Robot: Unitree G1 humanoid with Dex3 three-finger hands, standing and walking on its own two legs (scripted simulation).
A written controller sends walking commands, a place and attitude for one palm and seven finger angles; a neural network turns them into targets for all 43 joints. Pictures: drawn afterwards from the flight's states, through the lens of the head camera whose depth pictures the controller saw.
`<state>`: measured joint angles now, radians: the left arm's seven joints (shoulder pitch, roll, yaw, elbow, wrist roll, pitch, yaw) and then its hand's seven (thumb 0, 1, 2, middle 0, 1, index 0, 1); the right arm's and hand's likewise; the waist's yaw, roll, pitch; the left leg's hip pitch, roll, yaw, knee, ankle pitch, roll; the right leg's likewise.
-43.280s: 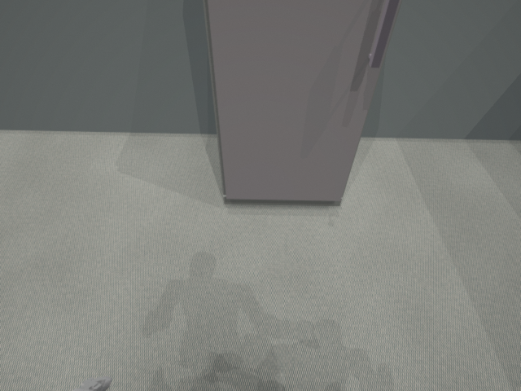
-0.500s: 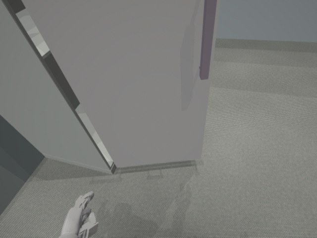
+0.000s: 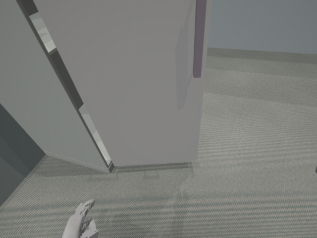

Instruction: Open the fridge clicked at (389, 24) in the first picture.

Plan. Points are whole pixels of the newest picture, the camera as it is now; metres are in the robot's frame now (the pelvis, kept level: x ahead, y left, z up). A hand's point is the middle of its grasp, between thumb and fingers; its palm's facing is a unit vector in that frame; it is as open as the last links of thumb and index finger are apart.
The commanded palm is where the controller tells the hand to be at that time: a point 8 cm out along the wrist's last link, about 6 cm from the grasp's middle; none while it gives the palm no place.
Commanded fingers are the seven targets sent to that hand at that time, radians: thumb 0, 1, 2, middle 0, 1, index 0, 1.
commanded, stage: stop stepping back and stand still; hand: right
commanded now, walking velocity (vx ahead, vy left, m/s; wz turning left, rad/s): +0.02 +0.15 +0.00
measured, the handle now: (197, 32) +0.71 -0.09 +0.21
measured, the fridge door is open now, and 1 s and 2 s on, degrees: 69 69 69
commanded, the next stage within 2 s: let the arm hang, fingers relaxed in 0.08 s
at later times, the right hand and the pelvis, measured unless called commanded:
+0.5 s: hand out of the picture +0.09 -0.15 -0.16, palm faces +0.14 +0.98 -0.16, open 6.8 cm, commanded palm none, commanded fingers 0.00 -0.90 -0.90 0.20 0.30 0.20 0.30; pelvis +0.03 +0.03 +0.00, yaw -4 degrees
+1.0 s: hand out of the picture +0.05 -0.17 -0.15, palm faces +0.04 +0.98 -0.21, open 7.4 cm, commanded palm none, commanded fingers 0.00 -0.90 -0.90 0.20 0.30 0.20 0.30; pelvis +0.03 +0.02 +0.02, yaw -2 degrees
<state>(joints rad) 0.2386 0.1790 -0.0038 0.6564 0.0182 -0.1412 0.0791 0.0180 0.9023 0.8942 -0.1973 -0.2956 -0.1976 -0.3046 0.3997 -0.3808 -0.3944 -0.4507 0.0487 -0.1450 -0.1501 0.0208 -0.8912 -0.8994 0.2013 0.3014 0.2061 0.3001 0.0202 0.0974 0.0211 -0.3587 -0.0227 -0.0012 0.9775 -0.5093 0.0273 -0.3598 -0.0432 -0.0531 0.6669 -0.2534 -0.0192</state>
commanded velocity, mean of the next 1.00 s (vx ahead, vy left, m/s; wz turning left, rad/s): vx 0.00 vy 0.01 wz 0.00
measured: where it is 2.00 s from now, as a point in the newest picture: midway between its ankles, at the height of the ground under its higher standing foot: outside the picture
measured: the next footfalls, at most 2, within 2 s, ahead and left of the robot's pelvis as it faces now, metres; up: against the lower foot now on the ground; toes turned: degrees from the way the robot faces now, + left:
left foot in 0.16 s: +0.08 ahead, +0.13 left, +0.00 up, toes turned +3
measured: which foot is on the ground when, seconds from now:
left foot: up 0.00-0.14, down 0.16-1.00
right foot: down 0.00-1.00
